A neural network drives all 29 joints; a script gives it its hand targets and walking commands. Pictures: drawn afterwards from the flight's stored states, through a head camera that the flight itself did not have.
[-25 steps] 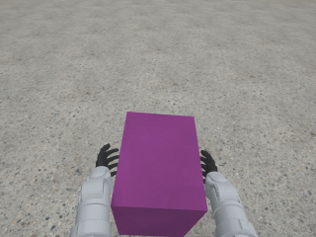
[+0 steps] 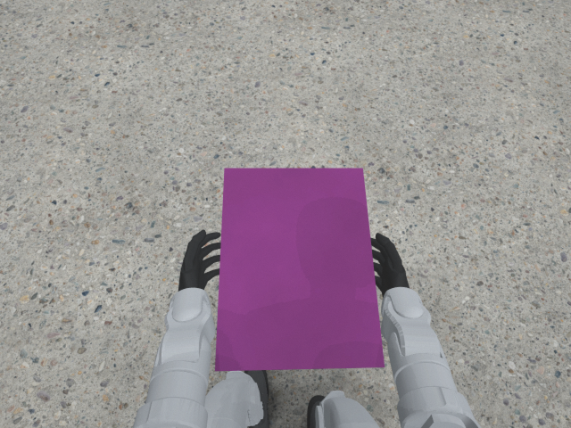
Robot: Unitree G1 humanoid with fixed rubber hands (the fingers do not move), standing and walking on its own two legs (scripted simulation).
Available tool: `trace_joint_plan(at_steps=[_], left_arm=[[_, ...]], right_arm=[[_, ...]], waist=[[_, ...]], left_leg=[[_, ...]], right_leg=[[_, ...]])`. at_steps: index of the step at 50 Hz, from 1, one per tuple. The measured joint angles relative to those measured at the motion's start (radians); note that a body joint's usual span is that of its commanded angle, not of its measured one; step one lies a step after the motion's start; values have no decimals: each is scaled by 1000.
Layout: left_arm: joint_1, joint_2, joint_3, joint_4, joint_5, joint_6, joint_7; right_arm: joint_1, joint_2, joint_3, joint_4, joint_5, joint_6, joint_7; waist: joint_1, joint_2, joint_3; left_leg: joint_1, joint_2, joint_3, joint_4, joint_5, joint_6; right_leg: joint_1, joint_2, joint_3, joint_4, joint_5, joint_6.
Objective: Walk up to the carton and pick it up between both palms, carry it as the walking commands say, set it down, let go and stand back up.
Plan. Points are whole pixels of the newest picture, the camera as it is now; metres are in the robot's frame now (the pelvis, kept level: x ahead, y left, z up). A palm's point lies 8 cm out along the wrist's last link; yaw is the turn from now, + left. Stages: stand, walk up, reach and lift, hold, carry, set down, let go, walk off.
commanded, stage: set down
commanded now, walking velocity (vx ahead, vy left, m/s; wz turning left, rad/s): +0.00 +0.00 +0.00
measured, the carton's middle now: (291, 277) +0.34 +0.01 -0.15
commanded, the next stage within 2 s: none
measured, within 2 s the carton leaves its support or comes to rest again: neither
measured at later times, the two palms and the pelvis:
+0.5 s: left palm (191, 296) +0.30 +0.17 -0.15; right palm (366, 289) +0.33 -0.13 -0.15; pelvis -0.03 -0.01 -0.04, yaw +0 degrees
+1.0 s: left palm (195, 286) +0.34 +0.19 -0.23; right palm (346, 277) +0.37 -0.11 -0.23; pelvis -0.06 +0.01 -0.11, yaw +0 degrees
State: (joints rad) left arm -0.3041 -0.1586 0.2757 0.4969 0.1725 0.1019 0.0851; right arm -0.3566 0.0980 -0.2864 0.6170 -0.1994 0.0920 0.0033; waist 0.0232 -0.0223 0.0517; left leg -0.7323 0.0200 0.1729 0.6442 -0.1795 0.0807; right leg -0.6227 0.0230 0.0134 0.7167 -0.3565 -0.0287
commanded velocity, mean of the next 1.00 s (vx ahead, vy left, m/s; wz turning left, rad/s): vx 0.00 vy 0.00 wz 0.00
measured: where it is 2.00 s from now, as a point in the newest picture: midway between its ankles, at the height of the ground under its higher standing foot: outside the picture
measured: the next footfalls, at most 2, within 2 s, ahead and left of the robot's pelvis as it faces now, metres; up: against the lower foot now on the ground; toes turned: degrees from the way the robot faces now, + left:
none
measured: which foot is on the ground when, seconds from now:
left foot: down 0.00-1.00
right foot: down 0.00-1.00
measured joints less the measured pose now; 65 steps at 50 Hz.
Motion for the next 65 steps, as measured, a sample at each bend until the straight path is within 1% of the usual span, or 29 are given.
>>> trace_joint_plan(at_steps=[2, 4, 7, 10, 14, 17, 25, 37, 42, 47, 55, 65], left_arm=[[1, 7, -25, 0, 0, -35, 19], [1, 21, -50, 0, 0, -67, 38], [1, 54, -89, 1, 0, -109, 63], [1, 95, -125, 6, -11, -142, 79], [-16, 123, -120, 43, -27, -174, 87], [-39, 132, -104, 76, -36, -187, 92], [-148, 146, -69, 133, -50, -202, 95], [-266, 170, -55, 140, -68, -203, 101], [-308, 187, -67, 140, -96, -181, 104], [-363, 197, -67, 140, -104, -150, 106], [-441, 202, -53, 142, -104, -106, 106], [-517, 216, -56, 142, -105, -72, 106]], right_arm=[[-2, -18, 24, 4, 18, -35, -5], [-7, -38, 60, 13, 37, -70, -20], [-12, -64, 125, 20, 70, -115, -60], [-13, -79, 190, 21, 103, -145, -112], [-29, -83, 233, 33, 132, -155, -154], [-57, -83, 242, 54, 140, -155, -169], [-172, -108, 243, 109, 156, -164, -181], [-306, -143, 243, 122, 192, -157, -181], [-350, -155, 241, 116, 207, -130, -181], [-399, -169, 232, 128, 212, -114, -181], [-474, -192, 217, 170, 217, -105, -173], [-535, -220, 215, 167, 246, -74, -171]], waist=[[3, 0, 0], [4, 0, 0], [5, 0, -1], [9, 0, -1], [13, 0, 9], [13, 0, 14], [13, 0, 14], [13, 0, 14], [13, 0, 14], [13, 0, 14], [13, 0, 14], [13, 0, 14]], left_leg=[[-53, 1, -12, 21, -2, 0], [-104, 1, -21, 43, -3, 0], [-170, 2, -26, 71, -5, 0], [-218, 2, -27, 88, -2, 0], [-251, 3, -27, 97, 5, 0], [-271, 3, -27, 103, 9, 0], [-381, 6, -29, 156, 12, 0], [-599, 6, -38, 287, 0, 8], [-673, 6, -41, 361, -21, 9], [-736, 6, -43, 436, -44, 9], [-841, 6, -47, 540, -75, 9], [-968, -1, -60, 655, -103, 15]], right_leg=[[-52, 4, 0, 20, -2, 3], [-102, 7, 0, 42, -5, 8], [-172, 8, 0, 81, -12, 13], [-226, 8, 0, 109, -16, 14], [-264, 8, 0, 129, -16, 14], [-287, 8, 0, 142, -15, 14], [-401, 10, 0, 204, -15, 14], [-618, 12, 0, 342, -35, 17], [-688, 11, 0, 416, -59, 21], [-745, 11, 0, 488, -85, 23], [-842, 13, 0, 590, -121, 27], [-956, 22, 0, 704, -164, 33]])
